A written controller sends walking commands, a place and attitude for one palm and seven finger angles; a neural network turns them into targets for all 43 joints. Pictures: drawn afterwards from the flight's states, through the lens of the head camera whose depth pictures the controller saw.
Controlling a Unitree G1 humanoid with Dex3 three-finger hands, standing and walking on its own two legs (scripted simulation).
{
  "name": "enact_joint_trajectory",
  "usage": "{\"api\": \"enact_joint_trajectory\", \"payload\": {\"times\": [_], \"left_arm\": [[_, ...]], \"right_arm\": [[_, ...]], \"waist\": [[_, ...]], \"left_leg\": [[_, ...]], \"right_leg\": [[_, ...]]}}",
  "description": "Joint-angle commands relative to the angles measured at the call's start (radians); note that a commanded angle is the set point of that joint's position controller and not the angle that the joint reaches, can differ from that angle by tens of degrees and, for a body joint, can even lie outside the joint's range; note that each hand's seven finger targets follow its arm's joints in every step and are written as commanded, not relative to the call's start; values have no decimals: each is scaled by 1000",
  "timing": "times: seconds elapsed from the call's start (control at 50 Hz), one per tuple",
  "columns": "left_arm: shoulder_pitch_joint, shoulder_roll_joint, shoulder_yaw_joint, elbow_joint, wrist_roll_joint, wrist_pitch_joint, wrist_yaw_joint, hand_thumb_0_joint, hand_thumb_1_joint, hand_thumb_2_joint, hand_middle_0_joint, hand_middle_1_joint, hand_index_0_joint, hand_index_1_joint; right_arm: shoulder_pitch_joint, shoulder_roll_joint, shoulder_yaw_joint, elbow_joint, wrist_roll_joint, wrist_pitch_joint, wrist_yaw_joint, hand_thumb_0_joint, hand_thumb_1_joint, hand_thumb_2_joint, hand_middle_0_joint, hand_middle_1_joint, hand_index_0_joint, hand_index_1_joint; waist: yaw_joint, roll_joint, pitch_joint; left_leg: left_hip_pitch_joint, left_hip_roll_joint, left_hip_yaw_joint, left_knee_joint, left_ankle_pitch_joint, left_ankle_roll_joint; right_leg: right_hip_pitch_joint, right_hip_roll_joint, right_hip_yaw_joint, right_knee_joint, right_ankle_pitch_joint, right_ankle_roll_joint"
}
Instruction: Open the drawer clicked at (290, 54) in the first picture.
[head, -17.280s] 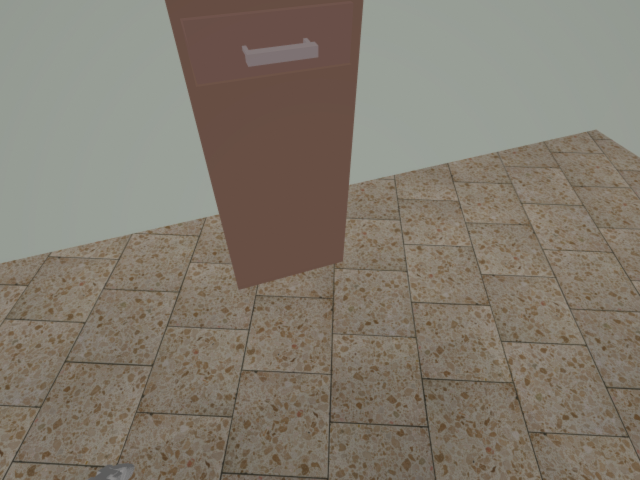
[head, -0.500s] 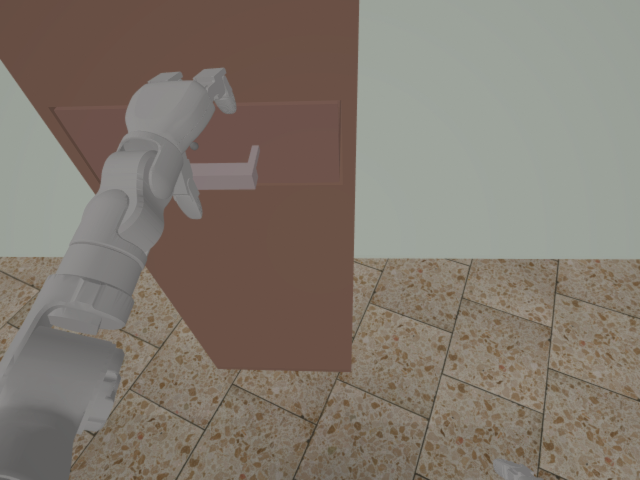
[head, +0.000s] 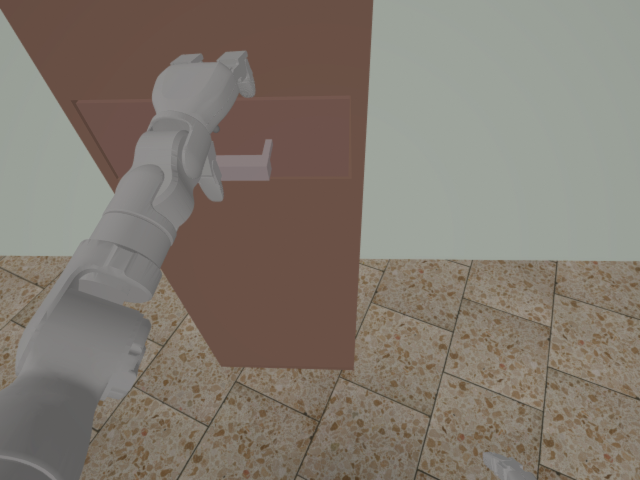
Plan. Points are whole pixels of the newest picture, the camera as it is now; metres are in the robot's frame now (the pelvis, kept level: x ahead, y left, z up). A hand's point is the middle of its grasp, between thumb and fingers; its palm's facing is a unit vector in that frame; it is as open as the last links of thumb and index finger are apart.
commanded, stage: move the hooked fingers above the handle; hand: left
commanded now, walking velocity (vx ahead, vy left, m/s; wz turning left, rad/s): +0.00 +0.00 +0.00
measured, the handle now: (216, 157) +0.53 +0.16 +0.13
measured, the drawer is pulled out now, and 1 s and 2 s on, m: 0.00 0.00 0.00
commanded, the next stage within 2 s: none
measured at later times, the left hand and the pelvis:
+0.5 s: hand (179, 135) +0.47 +0.17 +0.21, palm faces +0.14 -0.06 -0.99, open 13.9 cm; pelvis +0.00 +0.00 +0.00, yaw +1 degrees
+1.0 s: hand (196, 124) +0.49 +0.16 +0.20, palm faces +0.13 -0.03 -0.99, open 13.6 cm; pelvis +0.02 -0.01 +0.00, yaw -1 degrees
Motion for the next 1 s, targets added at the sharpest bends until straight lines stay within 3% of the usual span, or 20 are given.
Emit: {"api": "enact_joint_trajectory", "payload": {"times": [0.0, 0.06, 0.12, 0.16, 0.2, 0.22, 0.28, 0.3, 0.4, 0.48, 0.5, 0.56, 0.6, 0.62, 0.64, 0.7, 0.74, 0.8, 0.88, 0.98], "left_arm": [[-441, 349, 175, 79, 106, 175, 30, 0, -500, 300, -300, -1200, -300, -1200], [-338, 190, 45, -6, 81, 177, -101, 0, -500, 300, -300, -1200, -300, -1200], [-232, 256, 107, -28, 56, 141, -172, 0, -500, 300, -300, -1200, -300, -1200], [-266, 207, 68, -127, 30, 93, -205, 0, -500, 300, -300, -1200, -300, -1200], [-336, 231, 83, -298, 14, 6, -206, 0, -500, 300, -300, -1200, -300, -1200], [-383, 295, 138, -386, 14, -42, -188, 0, -500, 300, -300, -1200, -300, -1200], [-511, 335, 180, -574, 12, -152, -101, 0, -500, 300, -300, -1200, -300, -1200], [-537, 353, 190, -587, 2, -165, -68, 0, -500, 300, -300, -1200, -300, -1200], [-420, 293, 184, -199, -18, -20, 9, 0, -500, 300, -300, -1200, -300, -1200], [-432, 153, 25, -59, 29, 114, -42, 0, -500, 300, -300, -1200, -300, -1200], [-428, 99, -17, -60, 36, 126, -74, 0, -500, 300, -300, -1200, -300, -1200], [-414, 91, -36, -154, 45, 106, -161, 0, -500, 300, -300, -1200, -300, -1200], [-432, 36, -75, -287, 1, 44, -215, 0, -500, 300, -300, -1200, -300, -1200], [-426, 115, -7, -353, -4, 8, -219, 0, -500, 300, -300, -1200, -300, -1200], [-424, 111, -10, -384, -11, -21, -220, 0, -500, 300, -300, -1200, -300, -1200], [-441, 333, 197, -447, -35, -99, -152, 0, -500, 300, -300, -1200, -300, -1200], [-457, 366, 257, -351, -28, -98, -76, 0, -500, 300, -300, -1200, -300, -1200], [-434, 454, 340, -290, 3, -45, 40, 0, -500, 300, -300, -1200, -300, -1200], [-407, 407, 251, -139, 84, 102, 74, 0, -500, 300, -300, -1200, -300, -1200], [-289, 325, 139, -53, 63, 196, -106, 0, -500, 300, -300, -1200, -300, -1200]], "right_arm": [[-17, -146, -37, -97, -10, 10, -2, 0, -900, -900, 200, 300, 200, 300], [-3, -149, -54, -156, -1, 30, 5, 0, -900, -900, 200, 300, 200, 300], [-10, -157, -45, -174, 5, 39, -4, 0, -900, -900, 200, 300, 200, 300], [-14, -151, -49, -189, 2, 34, -10, 0, -900, -900, 200, 300, 200, 300], [-19, -144, -56, -205, -3, 23, -19, 0, -900, -900, 200, 300, 200, 300], [-18, -141, -61, -207, -7, 12, -22, 0, -900, -900, 200, 300, 200, 300], [17, -119, -82, -187, -19, -18, -24, 0, -900, -900, 200, 300, 200, 300], [29, -117, -84, -178, -20, -25, -21, 0, -900, -900, 200, 300, 200, 300], [38, -138, -75, -94, -3, -31, 0, 0, -900, -900, 200, 300, 200, 300], [16, -151, -64, -88, 4, -12, 12, 0, -900, -900, 200, 300, 200, 300], [13, -147, -70, -101, 6, -7, 15, 0, -900, -900, 200, 300, 200, 300], [-2, -150, -74, -133, -5, 10, 14, 0, -900, -900, 200, 300, 200, 300], [-13, -140, -77, -157, -13, 5, 14, 0, -900, -900, 200, 300, 200, 300], [-17, -143, -77, -163, -15, 3, 11, 0, -900, -900, 200, 300, 200, 300], [-21, -133, -74, -170, -17, 3, 8, 0, -900, -900, 200, 300, 200, 300], [-9, -127, -64, -169, -26, 2, -1, 0, -900, -900, 200, 300, 200, 300], [-11, -114, -54, -147, -21, -1, -6, 0, -900, -900, 200, 300, 200, 300], [-34, -113, -45, -128, -18, -3, -9, 0, -900, -900, 200, 300, 200, 300], [-48, -120, -39, -109, -15, 4, -5, 0, -900, -900, 200, 300, 200, 300], [-43, -152, -44, -141, 9, 44, -8, 0, -900, -900, 200, 300, 200, 300]], "waist": [[40, -136, -346], [10, -156, -362], [22, -210, -286], [12, -205, -225], [15, -147, -258], [26, -88, -298], [24, 57, -420], [21, 61, -442], [9, -74, -293], [-18, -109, -254], [-26, -123, -266], [-34, -123, -343], [-40, -114, -399], [-23, -84, -430], [-15, -61, -431], [43, -62, -438], [48, -92, -339], [79, -124, -318], [69, -97, -383], [28, -182, -329]], "left_leg": [[134, 71, -11, -47, 217, -36], [192, 68, -8, -24, 300, -17], [165, 63, -6, -30, 273, -7], [164, 59, -9, -41, 215, 0], [204, 55, -16, -36, 220, 6], [231, 54, -24, -33, 218, 8], [361, 59, -42, -11, 306, -1], [381, 62, -44, -4, 326, -6], [277, 66, -29, -31, 256, -24], [238, 67, -25, -35, 223, -27], [259, 67, -24, -24, 247, -23], [292, 53, -39, 6, 302, -10], [334, 46, -44, 24, 371, -1], [349, 46, -53, 30, 399, -2], [366, 43, -51, 32, 418, -1], [321, 43, -45, 27, 427, -8], [240, 49, -34, 5, 366, -13], [167, 59, -21, -20, 317, -27], [174, 68, -2, -26, 328, -33], [160, 58, 13, -21, 304, -14]], "right_leg": [[135, -56, -1, -80, 257, 8], [148, -64, -5, -65, 393, 21], [158, -66, 2, -80, 405, 27], [124, -68, 7, -106, 364, 28], [129, -69, 17, -110, 342, 20], [130, -61, 28, -108, 328, 16], [92, -43, 19, -88, 302, -1], [84, -40, 13, -88, 288, -3], [32, -32, -13, -114, 235, 3], [1, -44, -17, -110, 236, 13], [6, -48, -13, -113, 259, 13], [48, -55, 3, -86, 366, 18], [76, -62, 11, -72, 442, 20], [87, -59, 15, -61, 459, 19], [81, -57, 16, -57, 460, 18], [146, -56, 15, -57, 476, 8], [115, -47, 2, -58, 429, 6], [148, -47, 6, -74, 356, 1], [182, -51, 9, -68, 384, 8], [195, -71, 12, -82, 484, 34]]}}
